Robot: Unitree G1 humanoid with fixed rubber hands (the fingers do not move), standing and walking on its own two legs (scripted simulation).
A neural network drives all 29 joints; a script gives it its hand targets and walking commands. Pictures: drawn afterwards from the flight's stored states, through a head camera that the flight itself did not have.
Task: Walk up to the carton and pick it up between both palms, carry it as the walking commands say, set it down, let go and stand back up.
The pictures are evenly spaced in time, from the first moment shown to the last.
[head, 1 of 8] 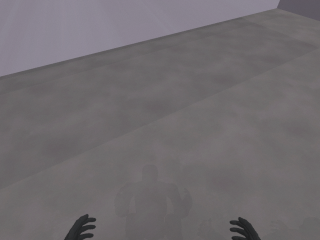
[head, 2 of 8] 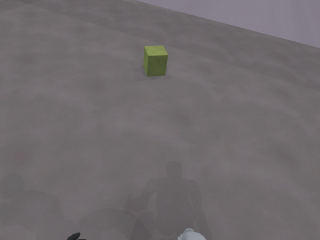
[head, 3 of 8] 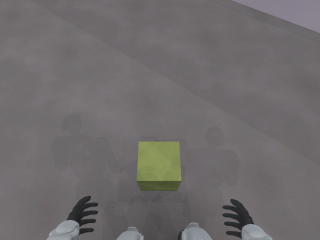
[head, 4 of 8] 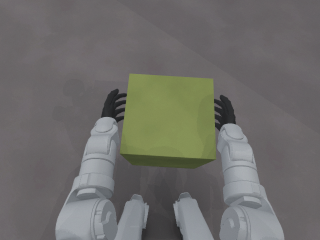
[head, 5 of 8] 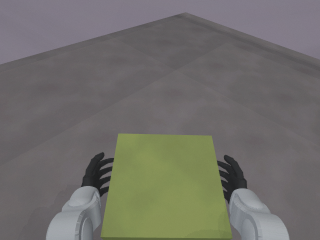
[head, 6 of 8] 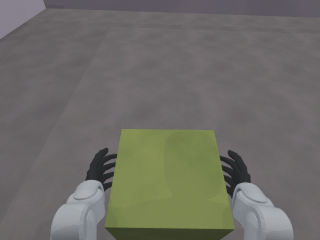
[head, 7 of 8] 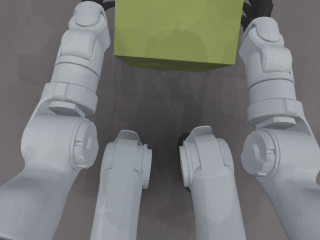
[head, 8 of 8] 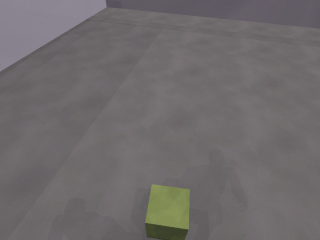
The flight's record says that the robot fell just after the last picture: no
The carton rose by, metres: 0.68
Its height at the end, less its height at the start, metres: +0.00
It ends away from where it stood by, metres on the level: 3.19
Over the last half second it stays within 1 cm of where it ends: yes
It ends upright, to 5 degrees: yes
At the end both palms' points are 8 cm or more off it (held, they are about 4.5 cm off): yes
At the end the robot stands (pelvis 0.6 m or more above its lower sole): yes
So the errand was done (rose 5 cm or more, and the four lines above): yes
